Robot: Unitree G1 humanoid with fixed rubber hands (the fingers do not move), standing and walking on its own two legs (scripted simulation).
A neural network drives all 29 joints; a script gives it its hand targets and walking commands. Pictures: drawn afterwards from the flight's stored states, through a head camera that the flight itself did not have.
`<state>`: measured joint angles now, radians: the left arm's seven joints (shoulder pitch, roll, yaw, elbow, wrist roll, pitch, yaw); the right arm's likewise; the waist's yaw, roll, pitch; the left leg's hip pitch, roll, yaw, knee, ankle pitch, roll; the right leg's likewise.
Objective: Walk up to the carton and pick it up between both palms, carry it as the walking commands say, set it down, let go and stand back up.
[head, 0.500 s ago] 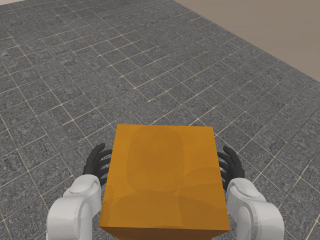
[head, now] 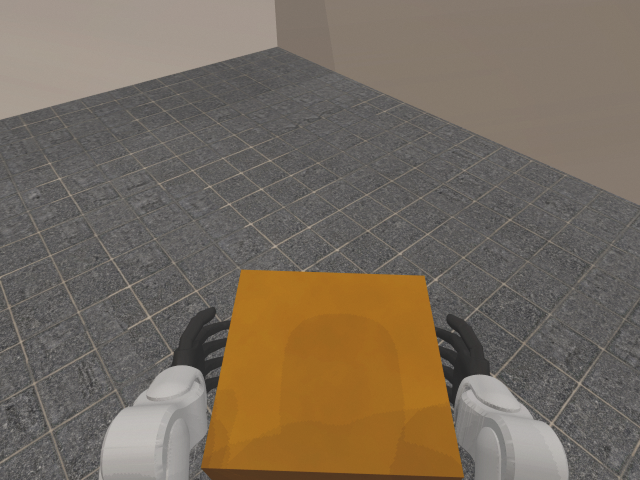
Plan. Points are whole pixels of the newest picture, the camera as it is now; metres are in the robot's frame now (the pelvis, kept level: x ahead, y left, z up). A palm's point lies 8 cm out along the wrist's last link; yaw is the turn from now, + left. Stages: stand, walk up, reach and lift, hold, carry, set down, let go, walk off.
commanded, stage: carry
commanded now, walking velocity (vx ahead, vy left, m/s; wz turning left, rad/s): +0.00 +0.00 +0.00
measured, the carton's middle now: (327, 400) +0.24 -0.01 +0.01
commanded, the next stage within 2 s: none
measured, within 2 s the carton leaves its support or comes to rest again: neither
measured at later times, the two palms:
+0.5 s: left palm (207, 405) +0.20 +0.12 +0.08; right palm (494, 399) +0.21 -0.18 +0.08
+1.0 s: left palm (191, 418) +0.19 +0.13 +0.08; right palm (488, 406) +0.20 -0.17 +0.09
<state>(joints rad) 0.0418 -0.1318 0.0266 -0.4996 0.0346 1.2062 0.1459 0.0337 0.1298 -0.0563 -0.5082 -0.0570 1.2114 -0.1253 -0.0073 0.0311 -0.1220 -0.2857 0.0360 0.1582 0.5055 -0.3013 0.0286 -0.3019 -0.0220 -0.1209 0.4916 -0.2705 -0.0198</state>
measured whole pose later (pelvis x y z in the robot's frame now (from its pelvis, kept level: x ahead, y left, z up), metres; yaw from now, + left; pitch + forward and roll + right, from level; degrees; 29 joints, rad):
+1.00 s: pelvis -0.03 -0.02 +0.00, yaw +1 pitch +2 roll +0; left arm 0.03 -0.13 0.07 -0.49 0.04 1.22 0.13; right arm -0.02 0.13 -0.03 -0.46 -0.05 1.24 -0.15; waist -0.01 -0.01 -0.10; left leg -0.30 0.05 0.13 0.52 -0.25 0.00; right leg -0.32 -0.02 -0.15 0.53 -0.25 -0.06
